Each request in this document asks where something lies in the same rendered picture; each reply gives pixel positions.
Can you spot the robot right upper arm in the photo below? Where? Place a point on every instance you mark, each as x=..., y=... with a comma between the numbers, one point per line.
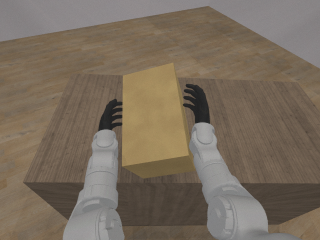
x=237, y=217

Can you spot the left robot hand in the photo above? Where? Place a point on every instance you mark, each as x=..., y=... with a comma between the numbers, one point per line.
x=107, y=118

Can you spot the right robot hand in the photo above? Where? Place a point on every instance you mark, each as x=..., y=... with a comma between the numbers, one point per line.
x=200, y=107

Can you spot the robot right forearm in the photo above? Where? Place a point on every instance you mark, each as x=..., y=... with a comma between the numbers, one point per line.
x=210, y=166

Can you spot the robot left upper arm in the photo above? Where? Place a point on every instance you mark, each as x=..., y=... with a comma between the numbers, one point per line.
x=103, y=223

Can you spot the carton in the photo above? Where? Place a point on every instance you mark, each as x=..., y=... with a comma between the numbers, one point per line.
x=155, y=134

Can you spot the robot left forearm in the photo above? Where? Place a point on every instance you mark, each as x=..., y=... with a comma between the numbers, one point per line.
x=100, y=186

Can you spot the pedestal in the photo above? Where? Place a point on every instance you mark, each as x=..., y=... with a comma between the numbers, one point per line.
x=268, y=134

